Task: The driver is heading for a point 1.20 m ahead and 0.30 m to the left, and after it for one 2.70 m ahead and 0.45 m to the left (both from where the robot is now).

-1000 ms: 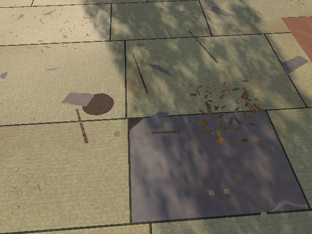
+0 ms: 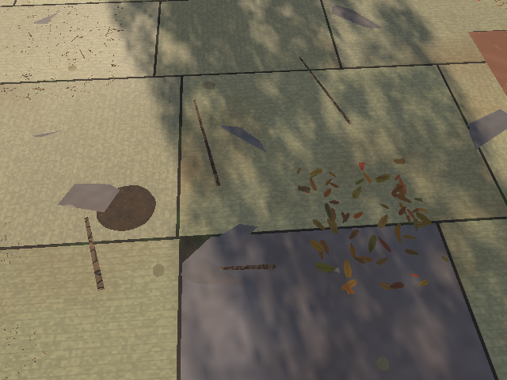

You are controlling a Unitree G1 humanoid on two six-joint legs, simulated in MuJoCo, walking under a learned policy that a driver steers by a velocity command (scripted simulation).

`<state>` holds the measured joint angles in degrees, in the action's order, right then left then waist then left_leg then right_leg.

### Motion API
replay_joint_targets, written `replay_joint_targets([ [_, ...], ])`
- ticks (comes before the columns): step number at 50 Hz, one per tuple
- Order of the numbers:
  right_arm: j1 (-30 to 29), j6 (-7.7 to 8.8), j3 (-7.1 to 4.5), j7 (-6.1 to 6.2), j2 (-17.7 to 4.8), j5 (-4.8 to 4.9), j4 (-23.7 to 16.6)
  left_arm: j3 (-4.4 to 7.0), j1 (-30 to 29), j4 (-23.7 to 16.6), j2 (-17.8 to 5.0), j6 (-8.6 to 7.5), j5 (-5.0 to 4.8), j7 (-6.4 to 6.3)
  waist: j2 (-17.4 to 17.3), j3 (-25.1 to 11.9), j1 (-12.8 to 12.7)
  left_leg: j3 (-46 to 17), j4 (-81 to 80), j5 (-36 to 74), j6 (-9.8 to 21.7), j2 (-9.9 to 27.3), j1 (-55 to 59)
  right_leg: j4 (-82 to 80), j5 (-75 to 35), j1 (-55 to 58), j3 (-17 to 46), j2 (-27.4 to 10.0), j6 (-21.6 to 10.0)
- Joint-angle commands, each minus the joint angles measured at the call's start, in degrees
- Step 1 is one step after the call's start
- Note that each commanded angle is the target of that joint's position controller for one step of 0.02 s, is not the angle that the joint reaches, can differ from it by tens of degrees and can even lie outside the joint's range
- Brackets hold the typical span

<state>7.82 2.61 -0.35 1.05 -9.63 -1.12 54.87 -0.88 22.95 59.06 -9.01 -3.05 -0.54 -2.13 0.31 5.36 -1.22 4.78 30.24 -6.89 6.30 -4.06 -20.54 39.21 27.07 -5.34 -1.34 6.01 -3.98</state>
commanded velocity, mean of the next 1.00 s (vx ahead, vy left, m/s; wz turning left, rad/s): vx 0.17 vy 0.00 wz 0.00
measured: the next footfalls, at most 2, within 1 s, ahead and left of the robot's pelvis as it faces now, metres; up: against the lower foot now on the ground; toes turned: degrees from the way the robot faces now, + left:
right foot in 0.26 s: +0.05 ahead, -0.13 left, +0.00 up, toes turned +1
left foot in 0.80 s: +0.17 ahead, +0.08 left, +0.00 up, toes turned +5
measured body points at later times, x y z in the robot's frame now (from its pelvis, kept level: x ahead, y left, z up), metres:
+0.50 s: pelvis +0.03 -0.03 +0.02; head +0.03 -0.03 +0.47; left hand +0.00 +0.18 -0.14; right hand +0.03 -0.25 -0.15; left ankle +0.08 +0.06 -0.73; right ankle +0.01 -0.13 -0.73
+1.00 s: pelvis +0.18 +0.02 +0.02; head +0.19 +0.04 +0.47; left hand +0.23 +0.26 -0.14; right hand +0.13 -0.21 -0.12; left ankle +0.13 +0.08 -0.73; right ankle +0.18 -0.11 -0.65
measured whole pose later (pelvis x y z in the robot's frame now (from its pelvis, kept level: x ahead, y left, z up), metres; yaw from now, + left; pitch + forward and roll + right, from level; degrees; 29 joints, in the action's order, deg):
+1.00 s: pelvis +0.18 +0.02 +0.02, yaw +1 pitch +0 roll -1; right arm 25.1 5.3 -1.7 0.2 -8.7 -0.9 61.9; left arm 2.9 14.5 58.9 -11.5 -3.5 2.1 1.7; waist 1.5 0.2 0.6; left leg 4.8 17.8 -14.4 4.9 -3.2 -4.1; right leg 60.5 13.1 -29.3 -2.3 -3.0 -4.3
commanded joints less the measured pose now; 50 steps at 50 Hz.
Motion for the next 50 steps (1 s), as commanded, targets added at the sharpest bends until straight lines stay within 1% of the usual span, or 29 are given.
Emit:
replay_joint_targets([
  [1,13.0,0.17,-1.03,0.15,-6.7,1.82,2.5,1.58,7.6,0.4,-5.6,2.07,1.59,-0.06,-4.3,-12.8,2.4,-25.1,-8.1,40.0,16.3,24.9,17.2,23.5,9.5,-11.2,4.6,-3.7,1.8],
  [2,7.8,-0.23,-0.77,0.32,-5.8,1.45,1.4,1.67,4.3,0.1,-4.9,2.63,2.88,0.25,-3.8,-7.1,1.4,-23.3,-12.3,24.7,14.2,22.4,10.1,22.5,7.3,-12.1,4.7,-4.3,1.8],
  [4,3.2,-0.98,-0.06,0.95,-4.6,0.4,0.9,1.63,1.6,0.2,-4.0,3.85,2.78,0.61,-4.1,-2.4,-0.9,-17.7,-17.6,8.3,9.1,17.0,0.6,14.5,2.6,-8.5,4.0,-5.8,2.5],
  [6,4.5,-1.35,-0.18,1.06,-5.4,-0.27,1.9,1.11,2.9,1.7,-2.1,4.68,2.11,0.32,-4.9,-3.2,-1.0,-14.6,-18.0,2.4,6.6,14.2,0.3,7.1,1.6,-6.4,1.9,-4.9,3.1],
  [8,6.7,-1.51,-0.48,1.0,-6.5,0.05,3.0,1.0,2.6,2.6,-1.9,5.18,1.68,-0.1,-4.6,-4.5,-0.1,-15.0,-18.3,-5.8,5.7,14.0,1.2,2.3,-0.5,-5.1,1.2,-4.7,3.2],
  [11,5.7,-2.36,-0.92,0.9,-7.7,0.93,3.3,0.86,3.0,3.9,-1.4,5.27,1.83,-0.09,-5.0,-3.6,-0.9,-15.3,-19.0,-19.6,3.1,13.1,-3.0,-6.3,-8.8,-0.4,-0.3,-4.6,2.6],
  [13,6.8,-2.79,-0.94,0.81,-6.9,1.09,4.0,0.74,2.7,3.9,-2.1,4.81,2.48,-0.08,-3.4,-0.9,-0.7,-15.5,-19.3,-25.6,-0.4,12.3,-6.1,-13.2,-10.6,0.7,2.3,-6.6,1.6],
  [14,7.8,-3.04,-0.95,0.71,-6.2,1.36,4.2,0.77,2.0,3.5,-3.3,4.28,2.54,-0.13,-1.4,0.9,0.2,-14.4,-18.6,-24.8,-2.3,10.6,-5.6,-16.9,-7.8,-2.5,6.1,-9.0,0.9],
  [15,8.0,-3.25,-0.95,0.51,-5.4,1.53,4.2,0.72,0.8,3.7,-3.7,3.75,1.98,-0.15,2.5,3.1,1.4,-11.4,-16.0,-19.1,-3.1,8.1,-1.0,-20.0,-2.6,-10.2,8.6,-10.3,0.3],
  [17,9.9,-3.06,-0.35,0.16,-3.0,0.93,5.4,0.33,-1.5,3.5,-3.0,2.35,1.38,-0.23,5.3,1.5,3.2,-9.1,-10.3,-7.6,-3.1,6.8,9.9,-25.3,-0.4,-16.6,10.9,-12.2,0.6],
  [20,11.9,-2.37,-0.1,-0.01,-3.2,0.45,7.1,0.49,-2.2,3.3,-3.5,1.39,0.98,-0.38,3.0,-0.4,3.8,-9.1,-9.3,-2.9,-2.9,7.5,13.0,-25.8,-5.3,-15.0,10.1,-11.9,0.8],
  [24,11.9,-1.89,0.33,0.34,-2.7,0.71,8.3,0.45,0.5,4.3,-2.5,1.51,1.09,-0.24,0.6,-0.3,2.5,-9.5,-10.2,-2.9,-3.2,8.0,10.2,-23.8,-9.9,-10.7,8.4,-11.0,0.2],
  [25,12.3,-1.88,0.41,0.39,-2.5,0.69,8.6,0.6,1.7,4.6,-2.8,1.59,1.19,-0.17,0.9,-1.3,2.0,-8.9,-9.7,-6.6,-3.2,7.2,9.9,-24.2,-5.6,-9.9,8.5,-10.7,-0.2],
  [27,12.0,-2.02,-0.01,0.26,-3.1,0.37,8.2,1.9,3.2,4.5,-5.8,2.16,1.25,0.01,3.7,0.2,1.0,-5.4,-4.0,-18.1,-2.5,3.5,4.9,-25.6,9.7,-10.0,11.5,-11.4,-2.6],
  [29,9.0,-1.98,0.03,-0.39,-1.8,-0.65,6.4,3.09,5.9,4.7,-7.9,2.55,1.36,0.16,7.1,4.6,-0.9,-1.3,5.3,-19.0,-2.4,1.5,-4.0,-31.2,21.3,-8.9,20.0,-18.2,-6.9],
  [31,6.8,-1.16,-0.18,-0.99,-1.8,-1.15,4.5,3.71,6.0,4.7,-7.8,2.16,1.58,0.22,7.2,6.9,-1.3,-1.7,13.4,-15.9,-2.0,4.7,-10.1,-34.2,18.2,-7.4,24.4,-23.3,-9.9],
  [34,5.1,0.54,-0.95,-1.72,-2.9,-0.66,2.6,4.16,5.7,4.6,-7.5,0.75,2.05,0.49,4.4,5.7,-0.8,-2.4,13.4,-16.2,-1.9,6.4,-13.4,-32.0,6.6,-1.5,20.5,-22.2,-9.8],
  [36,4.5,1.26,-1.28,-2.03,-2.6,-0.09,1.6,4.4,5.3,4.6,-7.8,0.03,1.94,0.54,4.9,4.3,-0.4,-1.1,9.0,-15.2,-2.1,5.6,-9.1,-30.2,1.5,-1.7,16.9,-20.3,-9.0],
  [37,5.4,1.45,-1.43,-2.14,-2.4,0.13,1.5,4.51,4.7,4.5,-8.0,-0.19,1.81,0.58,5.1,3.9,0.4,-0.2,5.8,-13.9,-1.9,5.0,-5.0,-28.9,0.0,-3.4,15.3,-19.7,-8.6],
  [39,13.4,1.68,-1.94,-2.03,-1.8,0.48,4.1,4.61,2.1,3.9,-8.1,-0.4,1.37,0.82,3.4,2.5,4.4,2.5,-2.4,-9.5,-1.8,1.7,11.1,-22.6,-2.7,-12.3,10.7,-16.3,-6.9],
  [40,20.4,2.01,-2.78,-1.56,-3.4,0.3,6.3,4.21,1.5,3.5,-6.8,-0.89,1.63,1.0,0.2,-0.2,7.1,-0.8,-4.4,-10.7,-1.4,2.9,22.2,-14.7,-7.0,-18.2,7.3,-13.7,-5.4],
  [41,28.6,2.5,-4.16,-0.77,-8.8,-0.53,7.5,2.96,-0.5,1.2,-2.5,-1.49,1.34,1.71,-12.7,-3.5,10.3,-21.5,-15.1,-24.5,1.9,16.9,30.7,4.9,-6.2,-27.1,-0.9,-6.8,-2.2],
  [42,33.9,1.82,-4.96,-0.75,-12.3,-0.09,9.3,3.28,-1.5,-0.8,-3.3,-1.68,2.03,2.21,-18.7,-3.7,10.3,-41.2,-23.0,-32.8,7.1,26.2,32.1,19.3,3.9,-37.1,-3.1,-2.3,-1.5],
  [43,27.8,1.35,-4.11,-0.61,-9.3,-0.22,7.9,3.93,-4.5,-1.5,-5.9,-1.47,3.25,2.68,-9.0,0.6,6.8,-38.7,-22.2,-33.7,7.5,25.8,26.1,26.6,0.3,-39.1,1.2,-7.0,-2.5],
  [44,21.8,1.65,-3.65,-0.96,-7.9,-0.2,5.8,3.76,-6.2,-1.9,-4.9,-1.68,2.99,3.29,-4.2,2.6,4.7,-33.2,-22.2,-28.5,6.5,23.8,21.3,27.4,-6.0,-38.6,2.4,-9.0,-2.8],
  [45,18.4,2.09,-3.34,-1.12,-7.2,-0.11,4.6,3.61,-6.0,-1.6,-3.9,-1.92,2.48,3.65,-2.3,2.5,2.8,-27.5,-23.1,-21.1,5.3,21.2,18.6,25.7,-10.5,-36.0,2.7,-10.4,-2.3],
  [46,17.3,2.6,-2.82,-1.02,-5.9,0.12,4.3,3.77,-5.6,-1.3,-3.9,-1.73,2.61,3.87,-2.1,1.8,1.7,-23.2,-23.6,-14.8,4.4,19.4,17.6,24.0,-12.7,-34.1,2.2,-11.0,-1.6],
  [47,17.6,3.01,-2.36,-0.84,-4.7,0.2,4.6,3.84,-5.0,-1.0,-3.9,-1.26,2.74,4.02,-2.5,1.0,1.1,-19.3,-23.5,-8.1,3.7,17.6,17.8,23.1,-14.2,-32.9,1.3,-11.0,-0.8],
  [50,22.5,3.64,-1.74,-0.4,-4.4,0.39,6.9,4.09,-8.2,-2.2,-3.9,-0.09,2.53,4.12,-3.7,0.5,1.0,-12.7,-21.7,10.6,3.5,15.8,20.7,21.1,-16.9,-35.5,-1.2,-10.2,0.5],
])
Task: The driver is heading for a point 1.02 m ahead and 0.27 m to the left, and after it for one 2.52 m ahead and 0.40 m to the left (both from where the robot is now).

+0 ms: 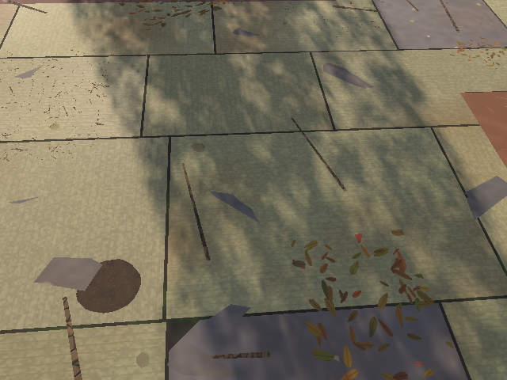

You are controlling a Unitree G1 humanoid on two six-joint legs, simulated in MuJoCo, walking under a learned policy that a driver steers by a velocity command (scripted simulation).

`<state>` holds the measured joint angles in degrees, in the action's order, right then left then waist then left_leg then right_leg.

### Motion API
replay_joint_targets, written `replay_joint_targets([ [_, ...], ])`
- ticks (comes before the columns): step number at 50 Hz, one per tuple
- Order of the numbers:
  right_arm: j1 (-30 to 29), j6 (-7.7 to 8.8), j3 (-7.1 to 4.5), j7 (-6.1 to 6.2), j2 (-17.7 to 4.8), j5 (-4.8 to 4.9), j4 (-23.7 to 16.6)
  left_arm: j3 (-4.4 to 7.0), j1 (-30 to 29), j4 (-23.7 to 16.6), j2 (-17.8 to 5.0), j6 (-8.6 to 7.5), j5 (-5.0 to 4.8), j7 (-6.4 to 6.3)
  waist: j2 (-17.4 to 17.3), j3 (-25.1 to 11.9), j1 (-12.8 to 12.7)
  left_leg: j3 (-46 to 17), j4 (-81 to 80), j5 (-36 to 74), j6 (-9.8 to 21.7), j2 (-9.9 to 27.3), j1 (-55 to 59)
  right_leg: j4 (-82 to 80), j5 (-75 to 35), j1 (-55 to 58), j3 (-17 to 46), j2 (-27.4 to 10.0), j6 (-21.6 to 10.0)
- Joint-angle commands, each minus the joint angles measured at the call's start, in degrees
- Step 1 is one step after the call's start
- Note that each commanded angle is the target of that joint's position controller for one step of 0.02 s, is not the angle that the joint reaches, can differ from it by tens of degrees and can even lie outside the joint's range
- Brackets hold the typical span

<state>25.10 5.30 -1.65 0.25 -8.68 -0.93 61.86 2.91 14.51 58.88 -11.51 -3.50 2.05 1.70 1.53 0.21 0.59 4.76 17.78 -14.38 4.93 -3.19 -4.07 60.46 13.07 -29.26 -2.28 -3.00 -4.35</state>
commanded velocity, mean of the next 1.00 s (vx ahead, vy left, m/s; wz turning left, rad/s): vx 0.49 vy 0.00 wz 0.21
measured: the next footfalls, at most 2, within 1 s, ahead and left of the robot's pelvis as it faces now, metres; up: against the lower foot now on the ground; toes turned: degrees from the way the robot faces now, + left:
right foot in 0.28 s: +0.33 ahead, -0.08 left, +0.00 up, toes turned -4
left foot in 0.86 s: +0.61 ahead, +0.08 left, +0.00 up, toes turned +16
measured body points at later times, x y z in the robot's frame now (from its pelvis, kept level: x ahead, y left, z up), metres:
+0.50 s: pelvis +0.28 -0.04 +0.00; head +0.30 -0.04 +0.44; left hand +0.27 +0.21 -0.15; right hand +0.34 -0.28 -0.15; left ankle +0.28 +0.10 -0.66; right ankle +0.29 -0.08 -0.75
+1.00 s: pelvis +0.55 +0.04 -0.01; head +0.58 +0.05 +0.44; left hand +0.55 +0.29 -0.15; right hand +0.68 -0.20 -0.15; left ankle +0.58 +0.07 -0.75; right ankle +0.52 -0.11 -0.65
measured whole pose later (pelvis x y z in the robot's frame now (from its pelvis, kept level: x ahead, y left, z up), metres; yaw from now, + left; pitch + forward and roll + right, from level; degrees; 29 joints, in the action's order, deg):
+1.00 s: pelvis +0.55 +0.04 -0.01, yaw +16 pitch +0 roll +0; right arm 13.6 2.3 -4.6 -0.3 -13.5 -0.7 55.1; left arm 2.5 14.2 52.9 -11.8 -5.5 1.4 -0.1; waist 0.5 3.6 0.0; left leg 3.6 24.7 -10.3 8.7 -8.1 -14.6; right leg 70.5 18.0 -25.2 -0.7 -3.6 -1.4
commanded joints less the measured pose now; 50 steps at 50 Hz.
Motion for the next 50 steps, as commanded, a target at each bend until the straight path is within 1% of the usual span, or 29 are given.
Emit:
replay_joint_targets([
  [1,6.3,0.98,-0.26,0.46,-5.4,0.15,0.3,0.2,-2.1,-2.9,-1.1,0.61,-0.1,0.29,-5.1,5.8,-0.5,-11.4,-9.1,21.6,5.0,14.6,4.6,-1.5,-3.9,-12.7,-0.9,-1.0,1.3],
  [6,7.6,1.22,0.41,0.67,-5.2,0.04,0.7,-0.89,-15.5,-8.0,0.1,0.71,-0.98,0.41,-6.4,8.4,1.4,-6.8,-9.8,29.8,4.7,12.6,1.9,-18.9,-10.5,-8.2,-4.5,1.2,1.5],
  [9,8.2,1.36,0.16,0.98,-6.4,-0.07,1.4,-0.86,-17.8,-9.4,-1.0,0.64,-1.2,0.11,-7.0,8.5,1.2,-6.2,-8.7,36.0,4.8,14.2,4.5,-25.0,-10.7,-3.5,-5.4,2.5,-0.6],
  [11,6.5,1.48,-0.13,1.14,-7.4,-0.21,1.4,-0.21,-14.3,-8.9,-2.4,0.28,-1.15,-0.5,-7.0,6.2,-1.1,-5.0,-3.0,49.2,4.3,15.0,7.5,-26.8,-8.0,2.1,-5.7,4.5,-2.9],
  [12,5.7,1.39,-0.38,1.29,-8.1,-0.34,1.4,0.39,-9.4,-7.5,-3.5,-0.05,-1.12,-0.91,-7.1,3.6,-3.3,-4.5,3.0,55.8,3.9,15.1,8.9,-27.3,-5.9,6.9,-5.7,5.9,-4.0],
  [13,4.8,1.08,-0.61,1.31,-8.7,-0.38,1.3,1.17,-1.2,-4.8,-4.6,-0.51,-1.12,-1.33,-6.5,-0.5,-6.6,-3.7,12.5,57.5,3.3,14.3,8.6,-29.9,-5.8,15.0,-5.8,7.3,-5.2],
  [14,4.3,0.9,-0.63,1.13,-8.8,-0.13,1.0,2.16,7.6,-2.0,-6.4,-0.99,-0.4,-1.85,-5.3,-4.9,-10.1,-2.7,24.7,48.6,2.7,12.5,1.8,-32.4,-5.5,27.3,-2.9,4.7,-6.6],
  [15,5.9,0.82,-0.09,0.84,-6.0,0.03,-0.5,3.56,15.9,-0.8,-11.7,-1.2,0.9,-2.24,1.6,-12.1,-11.4,-0.3,43.8,23.4,2.3,8.4,-8.9,-33.2,3.5,39.2,14.2,-10.2,-9.4],
  [16,11.6,0.67,-0.19,-0.13,-2.4,2.12,-0.6,3.98,14.1,-1.3,-13.1,-0.4,0.2,-1.61,12.8,-16.9,-6.9,-3.3,63.9,-15.1,0.5,-2.7,-27.5,-44.6,9.9,48.3,44.9,-21.8,-18.3],
  [17,5.4,0.4,-1.04,0.01,-6.9,0.79,-2.0,3.5,6.5,-2.4,-10.8,-0.13,-1.36,-1.19,3.5,-9.1,-5.1,-8.0,64.9,-9.8,1.6,2.2,-33.3,-47.8,16.0,41.2,40.1,-18.8,-16.2],
  [18,-1.0,0.59,-1.3,-0.27,-7.3,0.3,-3.9,2.36,1.6,-3.4,-6.8,-0.53,-1.73,-1.03,0.2,-2.4,-4.2,-7.7,61.8,-4.4,1.8,4.6,-33.8,-49.0,13.4,32.8,31.2,-17.0,-14.2],
  [19,-2.6,0.63,-1.26,-0.34,-6.0,0.17,-4.2,1.55,0.2,-2.9,-3.8,-1.1,-1.32,-0.95,-3.0,1.7,-2.1,-7.6,57.7,-1.8,1.6,6.5,-30.9,-50.7,5.3,25.5,25.1,-14.7,-12.2],
  [21,-1.0,-0.91,-1.07,-0.8,-3.4,-1.32,-3.8,0.41,1.6,-1.1,-1.2,-2.11,-1.14,-1.58,-2.0,2.5,1.1,-7.6,52.1,-0.9,0.5,8.4,-24.7,-51.6,-3.9,18.5,16.5,-10.4,-9.2],
  [23,-1.1,-2.11,-1.11,-1.22,-2.7,-1.35,-4.1,0.37,4.6,0.1,-2.3,-2.98,-1.08,-1.89,-0.9,2.7,2.0,-6.5,49.6,-0.3,-0.4,8.3,-24.7,-52.2,-10.4,17.7,12.0,-9.3,-8.8],
  [26,-8.2,-3.25,-1.28,-1.67,-3.8,-0.95,-6.8,0.52,7.8,0.7,-4.4,-3.41,-0.97,-1.98,0.1,5.3,1.2,-6.2,44.4,5.7,-1.1,9.1,-31.2,-54.7,-11.1,18.6,6.6,-8.5,-7.3],
  [28,-13.4,-3.29,-1.28,-1.92,-4.3,-0.51,-8.6,0.19,9.7,0.8,-3.9,-3.44,-0.96,-2.01,0.5,6.3,-0.1,-5.9,39.1,10.3,-1.3,8.7,-34.3,-55.1,-14.4,20.6,3.5,-7.6,-5.6],
  [31,-19.2,-2.94,-0.72,-2.25,-3.5,-0.07,-10.6,-0.26,11.6,0.9,-3.6,-3.62,-1.19,-2.3,1.2,6.5,-1.4,-3.3,29.4,16.1,-1.3,7.5,-33.3,-54.6,-20.9,23.0,-1.2,-6.7,-3.5],
  [36,-26.9,-2.65,-0.24,-2.55,-3.3,-0.27,-13.7,-0.37,16.6,2.6,-4.3,-3.36,-0.85,-3.42,1.6,7.3,-3.7,1.7,19.2,14.6,0.7,5.5,-33.4,-51.2,-31.9,33.4,-5.5,-9.3,-3.0],
  [39,-23.8,-2.52,-1.0,-2.23,-4.5,-0.63,-13.6,0.03,15.3,2.4,-6.3,-2.84,-0.76,-4.34,3.3,4.4,-1.2,4.8,17.0,6.8,3.7,1.4,-27.0,-42.1,-54.2,38.0,-8.2,-10.7,-2.4],
  [40,-20.1,-2.48,-1.51,-1.98,-5.3,-0.72,-12.6,0.29,14.5,2.2,-7.1,-2.51,-0.64,-4.59,4.2,2.3,0.6,5.7,16.9,3.7,5.0,-0.5,-23.0,-36.2,-60.9,38.5,-9.0,-11.0,-2.4],
  [41,-14.5,-2.3,-2.24,-1.81,-6.5,-0.8,-10.9,0.6,13.7,1.7,-8.0,-2.04,-0.53,-4.56,4.7,-0.8,3.0,5.8,15.3,1.9,6.5,-2.1,-17.2,-27.8,-62.2,37.9,-9.5,-11.3,-2.5],
  [42,-6.8,-1.95,-3.28,-1.64,-8.2,-1.32,-8.5,0.83,12.6,1.0,-8.7,-1.7,-0.77,-4.27,3.9,-4.5,6.6,4.0,10.5,3.4,8.4,-2.6,-6.8,-16.0,-55.6,33.0,-10.4,-10.6,-1.9],
  [43,0.8,-1.93,-5.0,-1.06,-13.0,-2.17,-7.2,0.65,11.0,-1.3,-7.9,-1.86,-1.12,-3.76,-0.8,-9.7,10.2,-9.5,8.4,-1.8,12.2,7.4,6.7,2.0,-36.1,20.1,-10.8,-8.8,-0.7],
  [44,-0.7,-2.76,-6.25,-0.84,-17.5,-1.25,-8.5,0.17,12.2,-5.2,-3.1,-2.48,-2.38,-2.27,-16.7,-14.5,5.8,-43.3,1.6,0.0,22.5,23.6,23.4,24.7,16.1,-6.0,-7.1,5.9,2.8],
  [45,-1.7,-3.51,-5.92,-0.83,-16.5,-0.21,-8.4,0.77,5.1,-7.0,-7.3,-3.25,-1.51,-1.91,-4.6,-11.7,6.5,-42.9,-1.9,-0.4,21.4,22.2,21.5,26.0,12.5,-14.3,3.7,3.3,1.7],
  [46,-5.6,-3.51,-5.33,-0.52,-14.5,0.08,-8.8,0.61,1.3,-8.8,-6.9,-4.11,-2.01,-1.6,-2.6,-5.3,4.8,-35.3,-3.3,2.5,18.9,21.3,14.4,21.7,6.9,-15.5,4.6,0.2,1.4],
  [47,-8.1,-3.26,-4.56,-0.57,-11.3,0.02,-8.9,0.67,1.9,-8.5,-6.6,-4.36,-2.05,-1.73,2.0,-0.7,1.8,-30.2,-4.8,9.8,16.1,19.0,6.3,15.7,4.2,-11.9,4.2,-1.7,1.7],
  [49,-10.2,-2.17,-3.63,-0.1,-9.1,0.57,-9.2,0.52,3.1,-8.7,-5.1,-2.12,0.06,-1.77,1.6,1.0,-1.8,-22.5,-5.5,18.6,13.0,13.7,-2.3,9.1,4.0,-5.0,4.4,-3.4,3.5],
  [50,-9.5,-1.54,-3.52,-0.06,-9.4,0.87,-9.1,0.54,3.5,-9.0,-4.7,-0.97,0.61,-1.58,0.6,0.8,-2.4,-21.0,-5.6,21.4,12.7,12.5,-3.7,7.0,4.2,-3.8,4.1,-3.4,4.4],
])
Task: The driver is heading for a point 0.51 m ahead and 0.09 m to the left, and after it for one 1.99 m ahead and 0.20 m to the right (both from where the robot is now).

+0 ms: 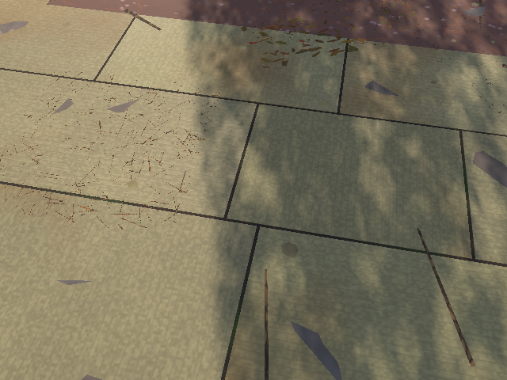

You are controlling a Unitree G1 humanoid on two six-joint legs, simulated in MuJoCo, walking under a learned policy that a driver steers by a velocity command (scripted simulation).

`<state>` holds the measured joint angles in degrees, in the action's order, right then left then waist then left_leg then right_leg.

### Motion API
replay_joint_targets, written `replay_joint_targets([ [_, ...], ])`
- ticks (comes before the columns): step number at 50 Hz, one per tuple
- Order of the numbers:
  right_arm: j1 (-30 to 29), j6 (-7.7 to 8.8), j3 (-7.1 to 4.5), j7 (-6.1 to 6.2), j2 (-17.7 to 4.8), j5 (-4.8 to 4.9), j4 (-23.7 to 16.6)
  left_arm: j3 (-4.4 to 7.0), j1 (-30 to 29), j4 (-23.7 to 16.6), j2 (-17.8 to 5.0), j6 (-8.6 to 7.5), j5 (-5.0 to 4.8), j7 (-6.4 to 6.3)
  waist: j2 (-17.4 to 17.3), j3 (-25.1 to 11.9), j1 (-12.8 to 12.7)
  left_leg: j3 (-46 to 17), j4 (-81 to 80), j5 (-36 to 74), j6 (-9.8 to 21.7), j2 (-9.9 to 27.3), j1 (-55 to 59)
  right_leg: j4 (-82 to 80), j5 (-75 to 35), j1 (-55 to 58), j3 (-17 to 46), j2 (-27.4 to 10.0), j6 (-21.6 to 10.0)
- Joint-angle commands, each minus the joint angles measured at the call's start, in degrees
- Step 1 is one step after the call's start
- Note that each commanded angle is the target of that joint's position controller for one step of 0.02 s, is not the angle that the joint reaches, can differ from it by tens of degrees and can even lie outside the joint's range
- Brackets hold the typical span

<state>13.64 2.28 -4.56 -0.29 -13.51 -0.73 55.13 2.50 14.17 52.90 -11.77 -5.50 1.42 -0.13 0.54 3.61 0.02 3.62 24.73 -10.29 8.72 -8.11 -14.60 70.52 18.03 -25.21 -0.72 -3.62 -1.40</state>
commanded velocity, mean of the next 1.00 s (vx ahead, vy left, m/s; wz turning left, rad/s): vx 0.50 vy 0.00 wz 0.28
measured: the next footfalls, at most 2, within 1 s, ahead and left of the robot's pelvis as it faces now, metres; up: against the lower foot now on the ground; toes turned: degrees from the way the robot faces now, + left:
right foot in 0.38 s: +0.42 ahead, -0.10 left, +0.00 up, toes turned +15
left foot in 0.88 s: +0.56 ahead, +0.18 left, +0.00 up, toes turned +18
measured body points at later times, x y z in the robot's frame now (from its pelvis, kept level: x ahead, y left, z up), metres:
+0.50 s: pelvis +0.29 -0.04 +0.00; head +0.32 -0.03 +0.44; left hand +0.39 +0.25 -0.10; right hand +0.38 -0.31 -0.14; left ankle +0.12 +0.03 -0.64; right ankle +0.38 -0.11 -0.73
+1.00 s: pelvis +0.51 +0.07 +0.01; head +0.53 +0.10 +0.45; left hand +0.45 +0.33 -0.14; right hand +0.72 -0.12 -0.10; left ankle +0.52 +0.17 -0.73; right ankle +0.45 -0.08 -0.66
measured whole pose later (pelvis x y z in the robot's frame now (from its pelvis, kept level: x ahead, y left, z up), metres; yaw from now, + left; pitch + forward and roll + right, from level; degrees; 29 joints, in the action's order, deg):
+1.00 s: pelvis +0.51 +0.07 +0.01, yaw +13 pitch +1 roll -1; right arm 8.7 4.4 -1.0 -0.1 -12.0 -2.2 44.4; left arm 3.3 22.1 50.9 -14.4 -2.3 0.5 1.1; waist 1.6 1.1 -2.4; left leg 5.2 26.7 -11.0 2.6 0.6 -17.2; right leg 60.4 21.7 -21.1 -0.1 -0.9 -4.1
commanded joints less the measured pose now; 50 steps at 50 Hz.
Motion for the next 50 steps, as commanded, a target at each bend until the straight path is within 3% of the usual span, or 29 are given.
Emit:
replay_joint_targets([
  [1,3.1,2.01,-0.74,0.48,-5.6,0.88,-2.2,0.93,3.4,-3.5,-4.2,1.9,1.5,0.47,0.9,-2.5,-2.1,-18.7,-12.6,19.8,8.8,16.3,5.9,-4.9,-1.0,-7.9,1.8,-2.7,2.2],
  [3,5.3,2.32,-1.11,0.42,-7.5,0.88,-2.1,0.89,-0.6,-5.6,-4.3,2.76,1.41,0.75,-0.8,-1.6,-1.4,-17.6,-13.3,21.2,8.0,14.8,4.7,-9.7,-4.8,-9.8,0.6,-2.7,3.5],
  [8,11.8,1.73,-1.03,0.25,-7.6,0.7,-2.2,0.63,-13.1,-10.7,-5.2,3.16,0.88,1.16,-3.7,-1.0,3.1,-18.8,-12.2,23.4,4.1,13.3,9.8,-22.1,-15.4,-15.0,0.0,-1.3,4.2],
  [13,15.8,1.35,-1.1,0.9,-8.4,-0.04,-2.8,-0.25,-21.8,-14.9,-5.6,2.49,0.37,1.59,-4.7,-0.5,6.0,-22.1,-8.8,26.6,4.3,14.4,17.3,-31.5,-16.4,-16.4,0.3,1.5,3.0],
  [16,13.8,1.42,-1.49,1.58,-10.0,-0.38,-4.1,-0.21,-20.1,-16.0,-7.1,1.63,-0.06,1.5,-5.7,-0.8,3.9,-24.2,-5.6,30.1,2.7,15.6,17.6,-38.1,-14.3,-8.7,1.4,2.9,1.2],
  [18,9.9,1.84,-1.85,1.21,-11.5,-0.4,-5.4,0.87,-8.8,-12.9,-9.9,0.89,-0.3,0.61,-5.3,-5.5,-1.3,-22.9,3.8,40.6,0.0,13.4,13.3,-41.6,-10.6,8.4,0.5,5.9,-0.9],
  [19,8.5,2.32,-1.86,0.58,-11.5,0.11,-5.9,1.58,-0.2,-10.9,-11.6,0.15,0.03,-0.16,-2.7,-10.3,-5.8,-20.6,15.0,37.5,-1.2,10.1,8.6,-44.5,-12.7,21.0,2.0,3.5,-2.5],
  [20,9.5,2.77,-0.66,0.1,-7.0,0.78,-8.1,2.53,9.0,-10.7,-16.0,-0.09,1.58,-1.27,3.6,-19.6,-8.2,-16.9,31.2,17.8,-2.1,6.6,0.5,-44.8,-2.2,34.7,15.5,-10.5,-4.9],
  [21,17.3,2.29,-0.08,0.34,-3.3,2.71,-9.3,3.38,6.5,-11.4,-19.8,0.62,2.48,-1.06,17.5,-24.2,-2.5,-11.3,45.5,-23.1,-3.5,-1.7,-16.2,-51.6,-1.8,43.8,42.0,-23.6,-11.6],
  [22,16.3,1.34,-0.53,0.86,-8.1,0.32,-7.7,2.9,2.9,-12.0,-14.7,1.41,1.17,-0.66,9.1,-18.4,-1.1,-11.3,50.5,-18.6,-3.0,4.1,-20.9,-52.9,5.5,37.1,43.6,-21.8,-11.7],
  [23,11.9,0.95,-0.64,0.39,-8.3,-0.31,-7.8,1.63,-0.9,-12.6,-9.4,1.51,0.59,-0.53,2.9,-10.1,-0.8,-10.3,49.2,-12.7,-3.4,6.4,-21.0,-54.2,4.8,28.6,33.2,-18.8,-10.4],
  [24,9.3,0.74,-0.43,-0.08,-7.1,-0.44,-8.3,1.05,-2.2,-12.1,-7.3,1.36,0.73,-0.32,0.4,-5.9,-0.5,-9.6,46.7,-9.7,-3.9,8.1,-20.0,-55.8,-1.1,22.8,24.9,-15.7,-9.0],
  [26,8.2,-0.53,-0.35,-1.25,-6.1,-1.37,-8.9,0.83,-0.9,-10.5,-7.0,0.74,0.47,-0.45,4.5,-3.6,0.7,-8.6,44.0,-8.3,-4.7,10.1,-17.7,-58.1,-9.8,17.5,14.8,-12.0,-7.1],
  [27,8.0,-1.15,-0.25,-1.66,-5.6,-1.38,-9.3,0.91,0.2,-9.8,-7.3,0.11,0.08,-0.22,5.4,-3.8,1.0,-8.0,43.7,-7.8,-4.8,10.2,-17.3,-58.6,-14.2,16.8,12.2,-11.7,-7.1],
  [31,3.0,-1.21,0.72,-2.46,-3.5,-1.75,-11.3,1.01,4.9,-6.6,-7.8,-1.64,-0.34,0.9,4.8,-3.0,1.0,-9.5,37.2,-3.2,-5.4,9.5,-21.3,-61.4,-20.7,17.3,7.8,-10.6,-9.6],
  [33,-1.8,-0.88,1.27,-2.78,-3.6,-2.09,-12.9,0.92,5.2,-5.6,-7.7,-1.29,-0.78,1.13,4.6,-1.7,1.3,-5.8,29.3,1.0,-6.4,11.2,-22.6,-62.4,-21.2,17.5,5.5,-8.8,-9.9],
  [35,-7.7,-0.34,2.41,-3.11,-2.2,-1.96,-14.5,0.93,6.4,-4.9,-7.9,-0.84,-1.23,1.34,4.5,-1.0,-0.2,-2.3,19.8,5.0,-7.4,11.6,-18.4,-62.3,-22.9,15.3,3.3,-6.4,-9.3],
  [37,-11.5,0.04,3.02,-3.12,-2.0,-1.37,-15.4,1.45,8.8,-4.0,-9.8,-0.49,-0.96,1.34,4.6,-0.8,-1.6,-0.8,14.1,5.4,-8.2,10.5,-14.6,-61.3,-25.1,15.3,3.6,-6.7,-9.2],
  [39,-13.2,0.48,2.95,-2.58,-3.2,-0.99,-16.2,1.89,10.8,-3.2,-11.4,-0.08,-0.75,1.27,4.9,-1.0,-2.0,-0.8,10.7,4.0,-8.0,9.8,-12.8,-59.3,-26.6,17.7,5.8,-8.2,-9.0],
  [41,-12.4,1.15,2.67,-1.85,-4.4,-0.95,-16.3,2.12,11.1,-2.9,-12.0,0.4,-0.58,1.11,5.3,-1.6,-1.3,-1.2,7.5,0.8,-7.2,9.1,-9.6,-56.1,-27.3,19.9,8.0,-9.3,-8.5],
  [42,-9.2,1.6,2.4,-1.45,-4.8,-1.17,-15.4,2.19,10.7,-2.8,-12.1,0.68,-0.71,1.0,5.0,-2.7,0.4,-1.1,4.1,0.4,-6.7,8.2,-4.8,-52.7,-28.3,19.8,8.2,-8.9,-7.8],
  [43,-2.7,2.37,1.72,-0.79,-6.2,-1.83,-13.1,1.96,10.8,-2.6,-11.2,0.85,-1.07,0.98,2.3,-6.0,3.1,-1.6,0.0,1.5,-5.6,7.9,5.0,-44.3,-30.3,17.7,6.2,-6.1,-6.7],
  [44,6.1,3.13,0.59,0.1,-9.9,-3.18,-11.5,1.28,10.1,-4.0,-8.9,0.68,-1.56,1.02,-2.9,-12.6,6.8,-10.4,-1.9,-3.3,-3.3,16.4,17.8,-30.8,-21.5,10.4,3.4,-2.5,-5.2],
  [45,10.5,2.89,-0.85,0.81,-16.2,-3.98,-11.6,-0.28,13.2,-6.8,-2.0,0.64,-2.79,0.98,-15.1,-19.1,6.3,-31.2,-5.6,-7.7,1.5,33.0,33.1,-13.1,7.8,-8.0,-2.5,5.3,-2.7],
  [46,10.4,2.0,-0.98,0.9,-14.7,-2.1,-11.4,1.26,12.9,-6.1,-7.8,1.65,-1.65,0.31,-11.4,-18.7,6.4,-38.9,-9.1,-12.3,3.9,34.6,27.9,-4.7,12.7,-13.0,1.5,5.0,-3.6],
  [47,5.9,1.91,0.38,0.72,-9.9,-1.61,-11.9,1.85,10.2,-5.9,-8.7,2.18,-1.2,0.46,-6.6,-10.8,4.2,-31.1,-10.2,-13.7,2.7,31.2,21.6,-3.0,8.2,-14.3,3.8,1.9,-4.2],
  [48,2.4,2.24,1.14,0.47,-6.7,-1.19,-12.0,1.7,8.6,-6.0,-7.3,2.33,-1.23,0.98,-6.1,-6.2,2.7,-24.0,-12.2,-9.1,1.4,28.2,15.7,-4.5,4.1,-13.4,3.7,0.2,-3.9],
  [50,0.6,2.96,1.82,0.65,-4.1,-0.78,-11.5,2.02,8.4,-5.6,-6.5,3.58,-0.13,1.73,-7.7,-3.0,0.2,-14.7,-14.6,-0.9,-1.1,24.2,9.6,-6.4,0.5,-10.4,3.2,-1.3,-2.6],
])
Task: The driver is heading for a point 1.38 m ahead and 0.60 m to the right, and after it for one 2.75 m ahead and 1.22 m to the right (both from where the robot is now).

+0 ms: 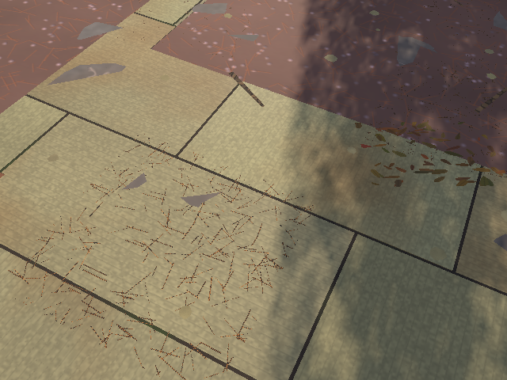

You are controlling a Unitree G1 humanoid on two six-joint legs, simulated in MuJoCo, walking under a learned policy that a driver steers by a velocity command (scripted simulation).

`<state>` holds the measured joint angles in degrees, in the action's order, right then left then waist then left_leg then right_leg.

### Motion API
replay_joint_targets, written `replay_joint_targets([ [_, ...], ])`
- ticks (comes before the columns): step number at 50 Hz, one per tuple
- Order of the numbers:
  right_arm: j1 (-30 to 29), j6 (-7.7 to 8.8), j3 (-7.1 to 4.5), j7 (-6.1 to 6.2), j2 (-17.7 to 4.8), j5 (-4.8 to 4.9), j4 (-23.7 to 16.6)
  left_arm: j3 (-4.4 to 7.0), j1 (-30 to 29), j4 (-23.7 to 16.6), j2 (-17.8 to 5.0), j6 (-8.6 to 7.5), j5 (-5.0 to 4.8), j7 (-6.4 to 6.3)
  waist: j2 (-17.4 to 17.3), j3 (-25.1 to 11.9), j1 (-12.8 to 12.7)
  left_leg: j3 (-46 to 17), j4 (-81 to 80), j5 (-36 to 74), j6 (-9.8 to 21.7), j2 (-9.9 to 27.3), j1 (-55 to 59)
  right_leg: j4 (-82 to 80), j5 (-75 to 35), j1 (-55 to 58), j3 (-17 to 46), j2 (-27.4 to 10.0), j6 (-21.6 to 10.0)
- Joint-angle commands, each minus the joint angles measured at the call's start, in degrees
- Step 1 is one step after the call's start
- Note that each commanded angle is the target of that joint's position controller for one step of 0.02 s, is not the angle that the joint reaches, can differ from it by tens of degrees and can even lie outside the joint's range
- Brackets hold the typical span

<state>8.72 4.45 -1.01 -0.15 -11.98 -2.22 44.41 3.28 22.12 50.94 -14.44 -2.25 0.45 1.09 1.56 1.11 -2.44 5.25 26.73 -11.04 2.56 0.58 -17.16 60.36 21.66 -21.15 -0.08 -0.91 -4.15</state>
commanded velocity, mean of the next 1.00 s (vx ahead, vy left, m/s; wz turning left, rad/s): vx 0.50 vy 0.00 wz -0.51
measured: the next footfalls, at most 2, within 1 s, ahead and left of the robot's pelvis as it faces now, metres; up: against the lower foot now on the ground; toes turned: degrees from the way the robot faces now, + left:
right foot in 0.40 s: +0.32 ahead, -0.15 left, +0.00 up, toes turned -19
left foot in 0.94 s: +0.68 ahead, -0.13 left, +0.00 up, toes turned -32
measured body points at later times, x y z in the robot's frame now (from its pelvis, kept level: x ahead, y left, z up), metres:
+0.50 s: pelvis +0.24 -0.07 -0.02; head +0.27 -0.09 +0.43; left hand +0.47 +0.13 -0.12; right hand +0.20 -0.33 -0.16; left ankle +0.13 +0.10 -0.64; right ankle +0.28 -0.14 -0.74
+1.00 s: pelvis +0.52 -0.14 -0.02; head +0.55 -0.15 +0.43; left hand +0.66 +0.10 -0.15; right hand +0.56 -0.45 -0.10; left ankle +0.64 -0.11 -0.74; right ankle +0.31 -0.14 -0.69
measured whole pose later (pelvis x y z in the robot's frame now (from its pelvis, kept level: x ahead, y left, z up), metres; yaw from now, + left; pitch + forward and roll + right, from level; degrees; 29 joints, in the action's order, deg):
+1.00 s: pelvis +0.52 -0.14 -0.02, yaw -33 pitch +1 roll +0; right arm 5.2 4.0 -1.3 -0.5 -14.6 -2.5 40.4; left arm 3.6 24.2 48.7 -16.7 -2.8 0.5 -0.2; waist 0.8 2.0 -3.6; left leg 2.2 32.8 -9.1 3.0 -1.6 -25.3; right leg 49.1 27.4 -6.4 8.8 7.4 -5.2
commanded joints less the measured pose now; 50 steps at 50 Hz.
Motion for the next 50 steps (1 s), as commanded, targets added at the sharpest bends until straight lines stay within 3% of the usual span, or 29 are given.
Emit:
replay_joint_targets([
  [1,5.8,1.26,-1.77,0.56,-5.6,0.79,-0.4,1.24,0.5,-3.6,-3.1,0.96,1.17,0.88,-8.4,-0.5,2.1,-13.7,-17.1,3.5,5.0,14.9,11.2,4.2,-4.7,-13.7,2.2,-4.0,0.7],
  [4,8.2,2.39,-2.34,0.67,-6.6,1.36,1.2,1.25,-3.8,-5.4,-2.1,1.93,1.4,1.71,-6.6,0.1,1.5,-8.1,-18.5,11.1,5.9,15.0,12.1,4.1,-9.5,-17.4,1.8,-4.5,1.8],
  [8,11.0,2.29,-2.5,0.69,-6.6,1.06,3.0,0.85,-11.4,-8.3,-1.7,2.25,1.5,2.53,-6.1,2.2,2.5,-1.6,-18.9,14.6,6.3,14.4,13.5,-3.1,-16.5,-21.3,0.8,-4.9,2.7],
  [11,11.8,2.13,-2.85,0.73,-7.9,0.97,3.7,0.03,-17.5,-10.5,-1.1,2.04,1.53,3.28,-6.3,3.6,3.7,2.8,-18.7,15.6,5.5,14.0,13.3,-13.5,-21.3,-17.8,-1.9,-4.4,2.0],
  [14,14.3,1.56,-3.38,1.03,-9.6,0.95,5.0,-0.19,-21.8,-12.6,-1.8,1.97,1.79,3.7,-5.9,4.7,4.9,5.4,-17.2,19.7,4.8,15.4,17.2,-20.0,-18.4,-15.5,-5.2,-3.3,-0.2],
  [17,15.2,0.43,-3.8,1.4,-11.6,0.85,5.9,0.22,-21.3,-13.2,-2.8,1.99,2.11,3.26,-6.8,3.1,4.0,8.5,-9.0,39.4,3.6,15.8,22.0,-23.5,-10.6,-10.3,-8.7,0.6,-3.3],
  [19,15.0,-0.73,-4.27,1.49,-13.6,0.87,6.1,1.31,-12.4,-11.1,-4.5,1.45,2.17,2.38,-7.1,-2.8,-0.1,9.9,6.9,51.2,3.1,15.5,22.3,-26.1,-5.5,0.4,-9.8,5.4,-6.1],
  [20,14.5,-1.13,-4.16,1.38,-13.5,0.99,5.5,2.44,-2.8,-7.9,-6.4,0.85,2.62,1.53,-4.3,-8.4,-4.4,10.9,20.9,43.4,1.5,14.1,15.9,-30.5,-7.7,13.7,-7.7,6.4,-8.0],
  [21,15.9,-0.96,-2.99,0.98,-8.8,1.42,2.7,4.34,2.7,-7.0,-13.0,0.73,3.12,0.56,4.4,-14.9,-5.1,10.6,39.7,15.1,-0.9,10.5,-2.4,-32.6,1.0,30.9,12.2,-7.8,-12.4],
  [22,13.7,-0.27,-2.9,0.1,-7.4,1.37,-1.5,5.37,0.6,-8.6,-18.1,1.17,1.15,0.31,12.0,-18.8,-2.7,1.6,55.5,-21.0,-3.9,-1.5,-21.2,-42.7,-3.3,39.3,43.8,-19.6,-19.7],
  [23,6.2,0.15,-3.26,-0.11,-10.2,0.89,-2.9,5.13,0.8,-8.2,-16.5,1.78,0.37,-0.04,2.6,-13.3,-4.8,-6.4,56.3,-15.9,-3.4,1.7,-27.6,-44.7,-8.3,36.9,37.9,-18.1,-18.2],
  [24,5.5,0.83,-2.69,-0.25,-8.8,1.58,-3.1,4.32,-1.7,-7.5,-13.5,1.7,0.1,-0.55,0.8,-6.5,-2.5,-6.3,52.6,-10.2,-2.8,4.1,-27.5,-44.3,-14.6,29.4,29.5,-16.9,-16.8],
  [25,7.0,1.05,-2.58,-0.07,-8.5,1.43,-2.0,3.45,-4.2,-7.5,-10.5,1.36,0.05,-0.72,-2.1,-2.7,0.4,-6.5,46.4,-7.7,-2.6,6.1,-23.4,-44.8,-21.6,21.8,23.6,-13.5,-13.9],
  [26,7.8,0.29,-2.62,-0.02,-8.4,0.39,-1.8,2.89,-6.2,-7.7,-8.9,0.94,-0.31,-0.88,-1.9,-1.3,2.6,-6.9,43.1,-7.5,-3.1,6.9,-19.6,-45.3,-26.1,16.7,19.6,-10.5,-12.5],
  [28,9.9,-1.74,-2.55,-0.38,-7.9,-0.75,-1.3,2.31,-7.3,-8.2,-7.7,-0.14,-0.5,-0.65,-1.0,-2.7,4.3,-6.5,40.2,-7.2,-4.1,6.7,-15.0,-46.4,-31.1,12.8,16.1,-7.9,-12.2],
  [31,6.1,-3.01,-2.32,-0.76,-6.9,-0.62,-2.9,2.73,-4.3,-7.5,-9.4,-1.02,-0.48,-0.39,-0.5,-1.5,3.8,-5.4,34.3,-2.6,-5.3,6.2,-17.5,-48.3,-29.3,11.0,14.8,-5.9,-11.9],
  [36,-5.4,-2.89,-1.97,-1.04,-7.0,-0.27,-6.6,2.8,1.8,-6.4,-9.7,-0.97,-0.54,-0.58,1.5,0.9,-0.4,-5.9,20.9,7.5,-6.1,4.8,-23.3,-48.4,-26.7,15.9,16.9,-5.1,-9.9],
  [41,-12.5,-1.85,-1.19,-1.65,-6.8,0.27,-9.3,2.72,5.7,-5.8,-10.1,-0.95,0.1,-1.29,2.2,1.3,-3.1,-5.3,10.8,9.9,-4.8,2.1,-21.9,-44.5,-33.7,21.5,18.4,-6.2,-9.1],
  [44,-9.4,-1.15,-1.4,-1.58,-7.8,0.37,-8.9,2.46,4.1,-5.7,-10.4,-1.26,0.3,-1.83,3.1,1.2,-1.0,-5.2,5.1,7.6,-2.0,0.6,-12.3,-42.5,-38.3,20.9,19.1,-7.7,-6.6],
  [46,0.7,-0.56,-2.51,-0.65,-9.8,0.39,-5.6,2.43,2.3,-5.5,-11.3,-1.59,0.4,-1.68,2.3,-2.6,3.8,-3.4,1.4,3.5,0.3,-2.6,1.4,-32.4,-50.5,20.2,16.9,-5.6,-4.6],
  [47,8.2,0.11,-3.2,0.07,-11.6,-0.03,-3.8,2.07,2.2,-5.4,-10.4,-1.84,0.31,-1.35,0.0,-7.3,7.4,-5.6,-0.4,3.7,2.1,0.2,12.3,-21.3,-47.2,16.3,14.1,-2.4,-3.4],
  [48,17.3,0.38,-3.93,1.01,-15.7,-1.12,-3.6,0.82,3.6,-7.0,-6.1,-2.16,0.26,-1.2,-6.7,-15.9,9.8,-21.7,-1.3,-5.8,5.0,14.3,24.5,-4.2,-27.6,8.5,10.5,1.1,-2.3],
  [49,16.5,-0.31,-5.29,0.63,-20.3,-1.05,-2.0,0.61,12.2,-6.9,-3.8,-1.85,-1.32,-0.98,-21.5,-18.3,4.4,-49.3,-10.4,-8.7,12.3,24.4,32.5,9.2,8.7,-8.2,6.2,10.3,-0.2],
  [50,11.5,-0.88,-4.23,0.04,-14.0,0.52,-3.0,0.93,7.6,-5.4,-8.1,-1.19,0.82,-1.45,-8.0,-9.4,3.8,-47.6,-12.2,-16.2,11.0,21.9,25.1,12.2,4.7,-13.5,9.0,5.6,-1.0],
])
